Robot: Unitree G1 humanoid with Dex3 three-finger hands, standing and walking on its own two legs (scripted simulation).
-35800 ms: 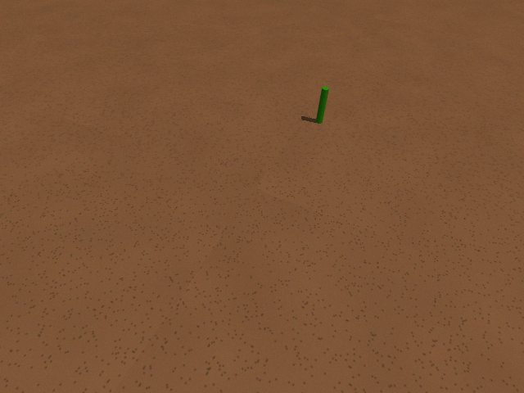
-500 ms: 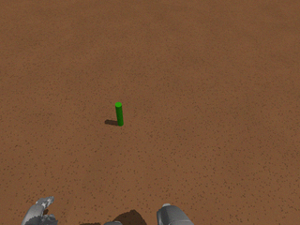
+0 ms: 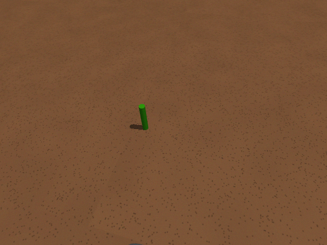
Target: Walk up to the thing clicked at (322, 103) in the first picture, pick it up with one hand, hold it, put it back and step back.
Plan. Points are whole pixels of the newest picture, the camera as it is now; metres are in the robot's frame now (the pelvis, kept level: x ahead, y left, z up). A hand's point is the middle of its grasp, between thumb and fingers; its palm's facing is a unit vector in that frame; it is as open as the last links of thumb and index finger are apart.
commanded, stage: step back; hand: left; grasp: from the side
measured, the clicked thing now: (143, 117) +1.02 +0.22 -0.64
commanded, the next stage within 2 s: stand in 0.96 s
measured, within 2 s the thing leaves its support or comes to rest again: neither
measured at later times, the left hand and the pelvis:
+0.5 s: hand out of the picture +0.03 +0.26 -0.14, palm faces +0.06 -0.93 -0.36, open 7.4 cm; pelvis -0.01 +0.00 +0.01, yaw +2 degrees
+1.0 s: hand out of the picture +0.13 +0.29 -0.14, palm faces +0.01 -0.94 -0.35, open 7.4 cm; pelvis +0.03 +0.03 +0.01, yaw +0 degrees
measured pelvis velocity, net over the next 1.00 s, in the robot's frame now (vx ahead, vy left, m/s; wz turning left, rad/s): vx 0.03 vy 0.03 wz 0.01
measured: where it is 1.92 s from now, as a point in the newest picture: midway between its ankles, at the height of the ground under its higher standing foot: outside the picture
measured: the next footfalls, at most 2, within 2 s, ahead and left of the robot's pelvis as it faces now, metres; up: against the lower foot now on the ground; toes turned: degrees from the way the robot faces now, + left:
left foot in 0.06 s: +0.01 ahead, +0.13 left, +0.00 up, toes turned +0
left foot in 0.60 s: +0.08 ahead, +0.15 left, +0.00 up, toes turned +2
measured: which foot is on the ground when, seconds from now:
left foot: up 0.00-0.04, down 0.06-0.32, up 0.34-0.58, down 0.60-1.00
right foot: down 0.00-1.00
